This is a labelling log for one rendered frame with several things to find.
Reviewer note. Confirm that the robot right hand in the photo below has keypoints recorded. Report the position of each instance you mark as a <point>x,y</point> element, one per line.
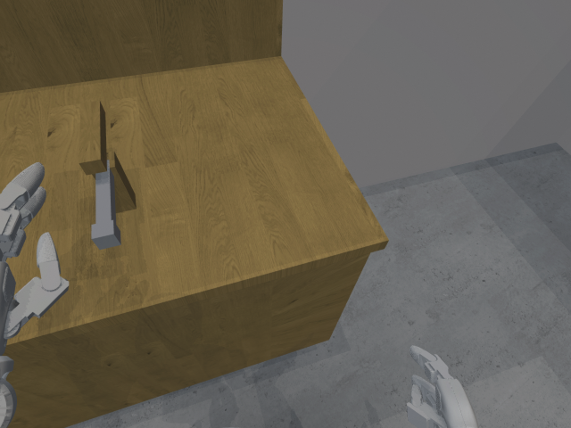
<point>447,404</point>

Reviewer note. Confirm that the robot left hand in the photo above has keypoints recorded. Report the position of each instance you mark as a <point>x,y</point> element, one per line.
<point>20,202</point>

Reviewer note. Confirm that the tap lever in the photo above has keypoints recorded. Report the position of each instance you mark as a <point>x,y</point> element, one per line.
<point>105,233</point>

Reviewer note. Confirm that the counter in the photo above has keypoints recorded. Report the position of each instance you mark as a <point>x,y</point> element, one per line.
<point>242,232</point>

